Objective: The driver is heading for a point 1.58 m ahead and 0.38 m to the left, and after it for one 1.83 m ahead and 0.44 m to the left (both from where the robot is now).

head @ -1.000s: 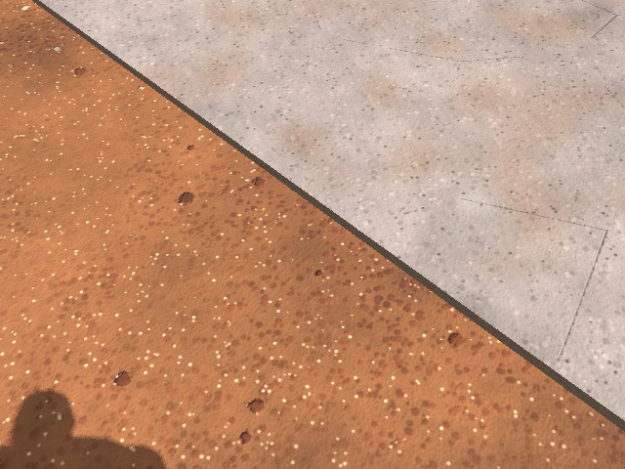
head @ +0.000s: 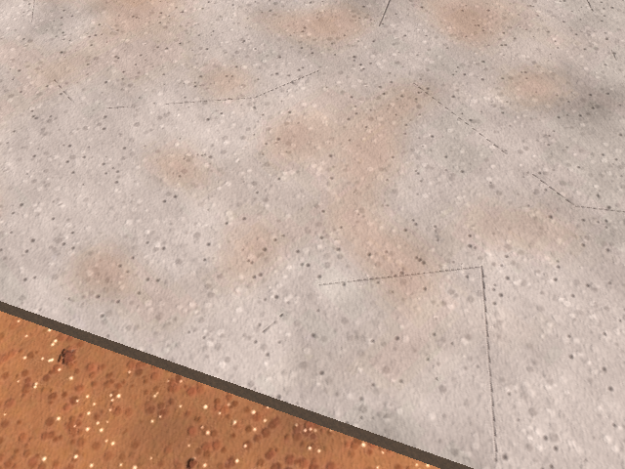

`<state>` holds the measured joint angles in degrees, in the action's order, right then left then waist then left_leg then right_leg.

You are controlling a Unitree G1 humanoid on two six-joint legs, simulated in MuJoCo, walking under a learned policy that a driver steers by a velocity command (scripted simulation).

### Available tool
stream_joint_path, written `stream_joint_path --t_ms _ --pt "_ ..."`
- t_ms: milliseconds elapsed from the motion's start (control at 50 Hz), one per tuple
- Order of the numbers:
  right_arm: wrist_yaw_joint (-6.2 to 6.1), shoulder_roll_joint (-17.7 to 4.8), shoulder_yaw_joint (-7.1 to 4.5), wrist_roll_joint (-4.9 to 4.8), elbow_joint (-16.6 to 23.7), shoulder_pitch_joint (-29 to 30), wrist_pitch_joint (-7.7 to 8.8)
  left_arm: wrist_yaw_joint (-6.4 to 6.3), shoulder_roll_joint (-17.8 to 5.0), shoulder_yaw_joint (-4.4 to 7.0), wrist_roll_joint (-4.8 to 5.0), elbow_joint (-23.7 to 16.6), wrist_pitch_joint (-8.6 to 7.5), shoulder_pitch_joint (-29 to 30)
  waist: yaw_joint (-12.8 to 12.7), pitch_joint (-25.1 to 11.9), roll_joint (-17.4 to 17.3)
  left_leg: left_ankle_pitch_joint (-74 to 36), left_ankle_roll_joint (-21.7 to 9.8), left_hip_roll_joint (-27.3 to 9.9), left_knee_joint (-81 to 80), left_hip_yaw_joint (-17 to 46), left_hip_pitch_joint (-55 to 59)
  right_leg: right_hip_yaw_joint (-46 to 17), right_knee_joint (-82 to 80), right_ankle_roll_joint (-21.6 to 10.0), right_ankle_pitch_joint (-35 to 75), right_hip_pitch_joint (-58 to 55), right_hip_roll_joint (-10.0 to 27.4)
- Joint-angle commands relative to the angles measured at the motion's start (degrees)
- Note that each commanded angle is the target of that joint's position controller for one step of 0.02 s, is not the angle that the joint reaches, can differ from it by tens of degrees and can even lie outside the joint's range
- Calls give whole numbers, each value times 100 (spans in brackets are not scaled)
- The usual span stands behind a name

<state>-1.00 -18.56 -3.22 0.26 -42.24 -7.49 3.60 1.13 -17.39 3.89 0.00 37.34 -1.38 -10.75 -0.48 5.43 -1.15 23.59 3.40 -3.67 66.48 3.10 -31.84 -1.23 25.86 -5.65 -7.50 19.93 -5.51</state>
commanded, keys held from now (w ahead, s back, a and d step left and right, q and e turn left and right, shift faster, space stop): q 0.80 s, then no key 0.20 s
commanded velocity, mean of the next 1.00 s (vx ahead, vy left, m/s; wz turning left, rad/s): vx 0.05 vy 0.00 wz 0.32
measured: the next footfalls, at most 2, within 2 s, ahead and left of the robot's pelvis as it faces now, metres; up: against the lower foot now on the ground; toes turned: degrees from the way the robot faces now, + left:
left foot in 0.28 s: +0.18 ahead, +0.16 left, +0.00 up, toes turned +4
right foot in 0.66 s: +0.19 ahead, -0.08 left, +0.00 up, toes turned +21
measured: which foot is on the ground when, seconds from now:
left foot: up 0.00-0.26, down 0.28-0.68, up 0.70-1.00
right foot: down 0.00-0.32, up 0.34-0.64, down 0.66-1.00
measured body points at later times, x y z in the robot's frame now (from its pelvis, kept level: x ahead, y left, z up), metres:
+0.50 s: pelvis +0.10 +0.04 +0.00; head +0.15 +0.06 +0.45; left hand +0.23 +0.34 -0.11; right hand +0.27 -0.23 -0.09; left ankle +0.14 +0.16 -0.74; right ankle +0.10 -0.09 -0.68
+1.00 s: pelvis +0.11 +0.01 +0.01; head +0.14 +0.02 +0.46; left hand +0.10 +0.31 -0.10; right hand +0.36 -0.17 -0.10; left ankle +0.04 +0.15 -0.70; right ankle +0.15 -0.10 -0.74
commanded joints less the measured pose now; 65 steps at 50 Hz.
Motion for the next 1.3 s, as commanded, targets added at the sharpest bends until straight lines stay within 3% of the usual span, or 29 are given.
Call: stream_joint_path --t_ms 20,80,160,260,300,320,340,360,420,500,600,640,660,680,700,720,740,780,880,980,1040,1060,1080,1100,1120,1140,1180,1220,1300 --pt "-53 -364 -91 27 6 -870 -106 -94 -736 184 -40 -330 -103 150 280 -1292 352 -549 159 -75 -642 -62 209 -1016 -686 -1114 3960 -758 1591" --pt "-10 -172 -1 3 -26 -625 -123 -153 -489 58 -63 -110 -74 212 174 -1400 564 -1584 151 -169 -1756 -83 692 -468 -736 -818 3534 -690 1359" --pt "60 -334 -32 -76 42 -189 -132 -119 -529 13 -197 210 -89 171 -51 -1076 631 -1982 -3 -132 -2609 -47 992 -452 -880 -731 2556 -778 1552" --pt "146 -504 -138 -55 275 -111 -177 -238 -789 112 25 430 108 157 3 -716 636 -1226 -356 104 -3402 -283 747 -723 -175 -598 2103 -1383 1872" --pt "141 -839 -239 -6 315 -273 -164 -318 -669 112 -13 463 118 -170 -72 -928 -48 -3891 -709 -242 -3858 354 1529 -330 681 -76 1412 -1168 1317" --pt "112 -1204 -345 -16 321 -357 -192 -333 -516 92 -111 329 78 -258 -278 -1166 -982 -4967 -1371 -885 -3972 1413 2206 318 1561 397 208 -337 500" --pt "79 -923 -311 -21 281 -764 -248 -348 -447 63 -166 237 83 279 234 -1287 -1307 -5239 -2100 -1496 -4340 2379 2785 293 2458 675 -2108 624 -40" --pt "66 -806 -258 41 219 -1104 -222 -324 -449 65 -90 133 109 496 434 -1501 -1184 -4875 -2294 -1653 -4553 2724 3112 -210 3461 712 -3220 1127 19" --pt "-17 -810 -303 -85 416 -387 -219 -338 -472 117 11 214 228 448 120 -1280 -436 -4033 -1710 -1102 -4482 1904 2735 -471 3627 826 -2375 1366 425" --pt "-110 -836 -365 -86 497 -280 -455 -330 -265 74 62 258 197 424 94 -1361 -756 -3565 -1532 -643 -4533 1679 2397 -251 2251 1034 -1765 658 253" --pt "-125 -911 -419 -116 606 -108 -573 -223 -395 112 74 319 118 251 117 -1318 -965 -2493 -1450 -549 -4606 2143 1996 -270 975 948 -1227 -103 183" --pt "-144 -861 -400 -174 661 74 -623 -179 -426 158 67 434 63 -81 -95 -1220 -924 -1975 -1218 -331 -4435 2180 1668 -138 -104 788 -521 -726 189" --pt "-155 -731 -360 -177 655 -36 -631 -194 -607 224 27 474 58 -228 -100 -1204 -708 -1313 -965 -94 -4176 2040 1276 -354 -494 619 -295 -1210 561" --pt "-134 -403 -271 -96 659 -258 -630 -245 -1028 314 -86 419 89 -326 37 -1209 422 129 -620 487 -2967 1371 495 -1569 -873 147 -279 -1700 1847" --pt "-125 -507 -329 -113 847 -199 -554 -215 -1315 360 -316 360 105 -63 140 -831 1773 1203 -362 1097 -1723 559 -291 -2921 -1262 -731 120 -1023 2782" --pt "-120 -926 -451 -61 726 -332 -513 -233 -1004 266 -343 178 43 279 198 -716 1286 1013 -232 705 -664 760 -219 -2772 -1254 -967 222 -795 2841" --pt "-111 -1048 -525 -105 561 -482 -545 -267 -693 186 -249 113 15 623 336 -619 916 626 -176 676 -260 709 -221 -2097 -1118 -729 273 -734 2477" --pt "-150 -802 -492 -74 380 -666 -658 -317 -528 128 -61 87 3 774 303 -525 762 58 27 615 256 582 -421 -1313 -955 -454 455 -981 2027" --pt "-96 -359 -289 -135 748 -37 -614 -401 -635 136 -71 326 109 8 -176 -713 964 -93 298 476 -745 256 -403 -807 -795 -735 1443 -1827 1989" --pt "-7 -303 -172 -89 787 -42 -611 -267 -918 210 24 391 160 124 -202 -861 1191 45 178 362 -2506 -301 990 -588 -618 -770 1925 -1506 2065" --pt "36 -282 -175 -68 552 -482 -610 -226 -838 155 159 530 172 162 75 -814 1036 -1348 -159 489 -4468 -516 2025 -476 -215 -499 1863 -1231 1924" --pt "23 -443 -199 -47 548 -515 -613 -208 -696 99 152 669 128 -123 67 -862 804 -2067 -343 322 -4922 -223 2662 -372 -73 -139 1400 -875 1780" --pt "-34 -787 -246 -14 589 -655 -626 -160 -388 -16 -73 635 58 -245 -67 -1260 -126 -3679 -595 -578 -4734 821 3531 28 650 354 157 -302 1381" --pt "-37 -721 -169 102 608 -208 -621 -124 -18 -132 -153 605 -3 -387 -361 -1232 -1116 -4054 -1300 -1274 -4509 1281 3090 270 478 733 -1489 -50 980" --pt "22 -190 -45 137 644 42 -541 -142 -268 -109 -148 657 24 -88 -147 -1161 -690 -3097 -1454 -1062 -4607 1055 2640 101 347 885 -1436 -482 1062" --pt "59 -117 -18 169 551 139 -475 -132 -376 -87 -87 665 37 43 -182 -1007 -654 -2372 -1176 -707 -4613 743 2557 107 82 875 -760 -583 1040" --pt "58 -377 -94 148 479 114 -389 -187 -641 -40 -50 726 114 166 -16 -681 -729 -1712 -790 -367 -4652 461 2424 68 51 859 -129 -475 996" --pt "-13 -591 -164 106 385 -77 -392 -207 -759 2 29 704 148 210 21 -462 -600 -1970 -801 -455 -4627 455 2434 87 307 811 -140 -238 899" --pt "-162 -707 -271 77 374 -244 -464 -213 -638 65 93 663 234 129 210 -563 -911 -2962 -1611 -1398 -4728 970 2669 160 2112 845 -2170 620 770"
Velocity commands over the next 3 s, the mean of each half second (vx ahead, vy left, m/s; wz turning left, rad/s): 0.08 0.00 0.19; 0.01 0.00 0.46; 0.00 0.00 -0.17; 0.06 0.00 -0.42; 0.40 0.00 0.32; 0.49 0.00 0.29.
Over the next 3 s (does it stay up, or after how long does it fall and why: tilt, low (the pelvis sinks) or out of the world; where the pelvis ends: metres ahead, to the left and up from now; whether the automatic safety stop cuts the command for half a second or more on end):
stays up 0.58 0.15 0.01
